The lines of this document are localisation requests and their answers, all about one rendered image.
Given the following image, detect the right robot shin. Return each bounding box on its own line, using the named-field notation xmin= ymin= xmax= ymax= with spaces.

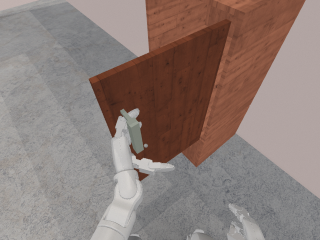
xmin=194 ymin=229 xmax=204 ymax=233

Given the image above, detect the robot left hand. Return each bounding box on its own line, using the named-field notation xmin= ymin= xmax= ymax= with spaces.
xmin=111 ymin=108 xmax=175 ymax=176

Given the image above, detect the robot right hand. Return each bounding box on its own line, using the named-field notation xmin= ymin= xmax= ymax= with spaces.
xmin=227 ymin=203 xmax=265 ymax=240

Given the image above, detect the handle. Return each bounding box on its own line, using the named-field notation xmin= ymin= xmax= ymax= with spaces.
xmin=120 ymin=109 xmax=144 ymax=154

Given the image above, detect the left robot forearm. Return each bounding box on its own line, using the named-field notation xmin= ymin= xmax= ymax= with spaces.
xmin=90 ymin=169 xmax=144 ymax=240

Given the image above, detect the cupboard door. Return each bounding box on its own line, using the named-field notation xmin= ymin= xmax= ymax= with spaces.
xmin=89 ymin=19 xmax=231 ymax=181

